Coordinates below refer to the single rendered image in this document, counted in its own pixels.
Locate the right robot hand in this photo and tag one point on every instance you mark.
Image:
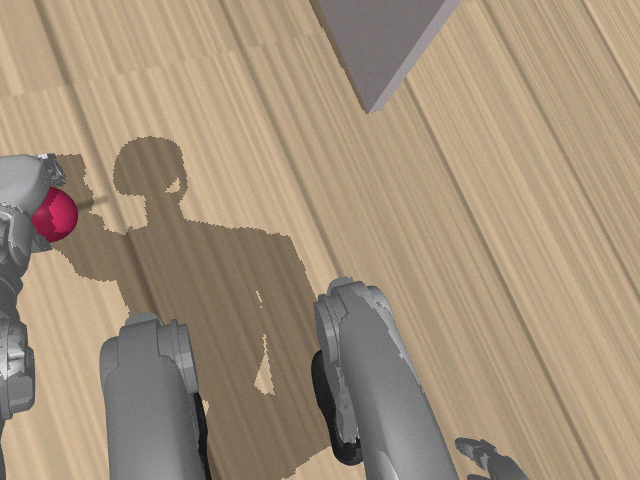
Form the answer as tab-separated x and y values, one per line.
486	457

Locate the left robot arm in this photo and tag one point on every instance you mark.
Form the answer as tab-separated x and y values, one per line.
17	364

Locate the right robot foot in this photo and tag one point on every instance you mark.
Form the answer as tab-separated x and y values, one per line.
347	453

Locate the left robot hand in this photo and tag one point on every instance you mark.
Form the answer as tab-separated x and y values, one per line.
24	183

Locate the left robot foot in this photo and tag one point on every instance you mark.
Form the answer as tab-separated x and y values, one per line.
202	442

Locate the ball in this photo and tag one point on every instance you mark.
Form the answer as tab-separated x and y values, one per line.
56	217

